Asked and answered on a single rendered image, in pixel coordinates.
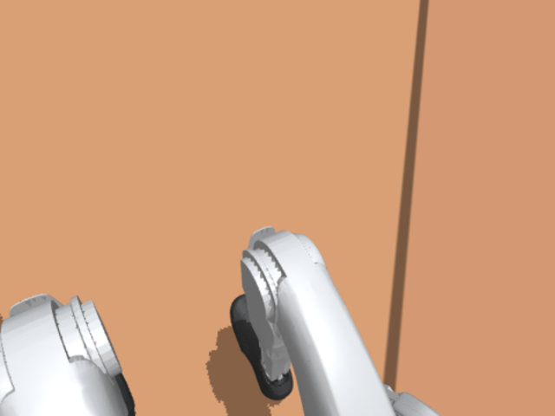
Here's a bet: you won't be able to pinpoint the left robot foot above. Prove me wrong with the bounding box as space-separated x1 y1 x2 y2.
115 373 135 416

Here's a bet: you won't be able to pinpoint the right robot foot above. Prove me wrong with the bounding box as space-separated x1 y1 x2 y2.
230 294 293 400

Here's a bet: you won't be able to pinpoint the right robot hand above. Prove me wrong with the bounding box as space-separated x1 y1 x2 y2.
383 384 441 416

